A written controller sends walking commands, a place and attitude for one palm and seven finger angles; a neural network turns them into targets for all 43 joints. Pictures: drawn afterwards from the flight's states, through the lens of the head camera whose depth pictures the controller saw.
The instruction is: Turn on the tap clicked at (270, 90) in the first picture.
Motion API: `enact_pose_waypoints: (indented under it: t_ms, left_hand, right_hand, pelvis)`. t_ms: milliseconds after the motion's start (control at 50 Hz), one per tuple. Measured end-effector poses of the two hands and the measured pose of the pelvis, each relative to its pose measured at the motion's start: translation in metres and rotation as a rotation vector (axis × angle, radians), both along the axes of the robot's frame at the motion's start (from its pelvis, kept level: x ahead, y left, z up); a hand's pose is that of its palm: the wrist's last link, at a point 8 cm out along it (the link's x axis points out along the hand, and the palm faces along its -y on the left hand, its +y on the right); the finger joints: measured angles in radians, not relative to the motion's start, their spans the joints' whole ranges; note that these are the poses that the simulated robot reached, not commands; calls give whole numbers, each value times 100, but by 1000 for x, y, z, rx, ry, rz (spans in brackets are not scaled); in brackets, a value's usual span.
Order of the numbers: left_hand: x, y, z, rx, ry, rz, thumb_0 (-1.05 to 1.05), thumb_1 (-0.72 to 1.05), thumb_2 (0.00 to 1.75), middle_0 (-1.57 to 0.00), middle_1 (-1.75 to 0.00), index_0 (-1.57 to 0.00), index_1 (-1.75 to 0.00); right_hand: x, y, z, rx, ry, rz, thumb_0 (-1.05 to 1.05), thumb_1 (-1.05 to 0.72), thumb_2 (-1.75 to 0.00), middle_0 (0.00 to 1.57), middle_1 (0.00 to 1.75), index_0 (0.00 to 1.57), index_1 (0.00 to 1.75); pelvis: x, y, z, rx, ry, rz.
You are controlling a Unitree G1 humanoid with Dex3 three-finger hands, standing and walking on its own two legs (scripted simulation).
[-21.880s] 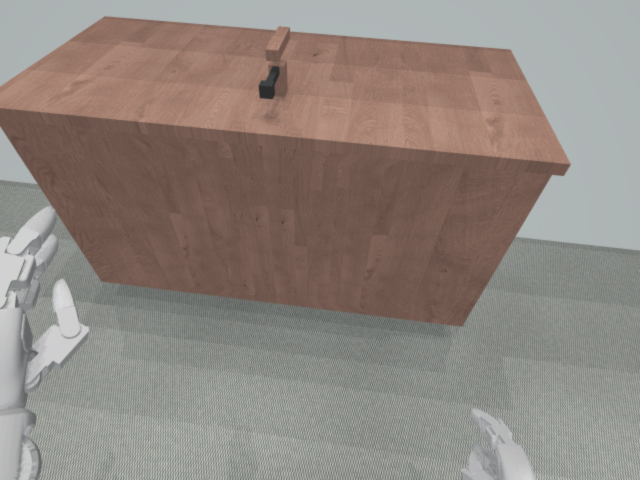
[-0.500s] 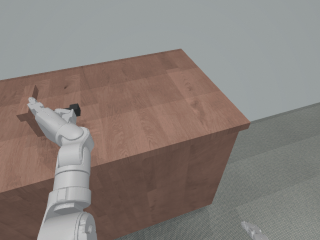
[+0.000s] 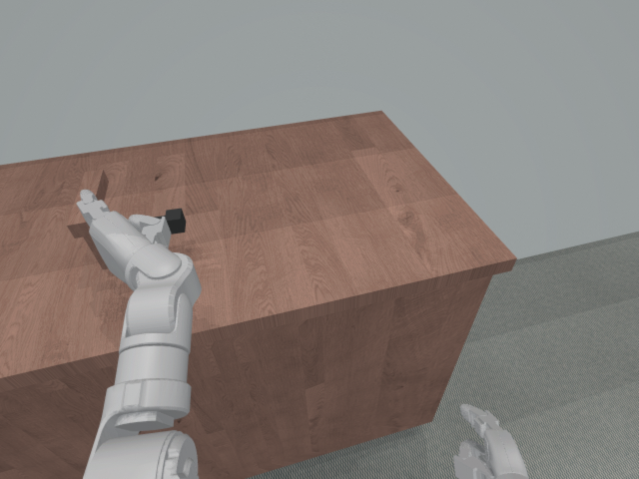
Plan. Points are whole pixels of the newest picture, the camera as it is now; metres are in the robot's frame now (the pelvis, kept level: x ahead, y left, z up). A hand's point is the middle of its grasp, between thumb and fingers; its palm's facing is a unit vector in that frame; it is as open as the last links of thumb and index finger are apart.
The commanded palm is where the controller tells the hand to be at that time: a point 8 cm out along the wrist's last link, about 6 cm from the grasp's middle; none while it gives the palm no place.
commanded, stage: draw the hand back beside the body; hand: left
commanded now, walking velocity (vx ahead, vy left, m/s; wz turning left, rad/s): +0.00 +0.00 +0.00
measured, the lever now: (175, 221) +0.46 +0.28 +0.09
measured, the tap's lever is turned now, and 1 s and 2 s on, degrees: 86 86 86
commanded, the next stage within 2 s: step back with the hand held close in 1.56 s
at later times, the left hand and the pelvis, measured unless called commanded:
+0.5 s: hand (144, 270) +0.30 +0.24 +0.16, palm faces +0.37 -0.90 -0.25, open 7.7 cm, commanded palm +0.26 +0.26 +0.17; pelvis +0.00 +0.00 +0.01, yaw -3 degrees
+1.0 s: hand (119, 303) +0.24 +0.24 +0.16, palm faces +0.31 -0.91 -0.29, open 7.5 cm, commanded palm +0.20 +0.28 +0.17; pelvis -0.01 +0.02 +0.01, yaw -3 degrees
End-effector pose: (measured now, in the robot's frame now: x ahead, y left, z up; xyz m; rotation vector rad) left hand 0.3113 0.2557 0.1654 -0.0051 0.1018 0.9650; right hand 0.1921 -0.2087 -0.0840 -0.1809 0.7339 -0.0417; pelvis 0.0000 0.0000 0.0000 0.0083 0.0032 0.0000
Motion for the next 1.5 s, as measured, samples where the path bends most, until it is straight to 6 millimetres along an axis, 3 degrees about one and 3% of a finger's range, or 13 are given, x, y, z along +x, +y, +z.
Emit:
enact_pose_waypoints:
  t_ms: [120, 260, 300, 380, 520, 720, 880, 1340, 1500]
  left_hand:
    - [3, -1, 2, 33, -8, -35, 1, 91, 90, -15, -15, -15, -15]
    - [4, -23, 9, 93, -85, -518, 1, 90, 90, -15, -16, -15, -16]
    - [-4, -20, 4, 53, -76, -547, 1, 90, 90, -15, -16, -15, -16]
    - [-24, -1, -8, 156, -29, -595, 1, 90, 90, -16, -17, -16, -17]
    - [-58, 23, 3, 327, -69, -610, 2, 90, 90, -17, -19, -17, -19]
    - [-67, 10, 1, 355, -117, -709, 1, 90, 90, -18, -22, -18, -22]
    - [-88, 19, 6, 391, -119, -707, 1, 90, 90, -19, -25, -19, -25]
    - [-142, 33, 11, 447, -80, -653, 1, 89, 90, -21, -30, -20, -30]
    - [-146, 34, 11, 443, -86, -629, 1, 89, 90, -21, -30, -21, -30]
  right_hand:
    - [-4, -2, -4, -10, 24, -2, 1, -91, -90, 20, 30, 20, 30]
    - [-23, -17, -1, -23, 33, -123, 1, -91, -90, 21, 30, 21, 30]
    - [-28, -21, 1, -24, 28, -152, 1, -91, -90, 20, 30, 21, 30]
    - [-38, -29, 6, -23, 2, -163, 1, -91, -90, 20, 30, 20, 30]
    - [-49, -32, 7, -58, -2, -111, 1, -91, -90, 20, 30, 20, 30]
    - [-39, -12, 16, -26, -52, -90, 1, -91, -90, 20, 30, 20, 30]
    - [-32, 0, 22, -11, -80, -66, 1, -91, -90, 20, 30, 20, 30]
    - [-17, 7, 27, -26, -112, -18, 1, -91, -90, 20, 30, 20, 30]
    - [-18, 8, 25, -29, -111, -9, 1, -91, -90, 20, 30, 20, 30]
  pelvis:
    - [0, 1, 0, 1, 2, 2]
    - [4, 2, 2, 7, -34, -43]
    - [4, 2, 3, 6, -45, -55]
    - [3, 1, 6, 1, -70, -63]
    - [-6, 4, 9, -8, -96, -47]
    - [-10, 11, 13, -10, -104, -55]
    - [-6, 15, 14, -14, -113, -60]
    - [-2, 19, 13, -17, -119, -45]
    - [-5, 17, 12, -17, -125, -36]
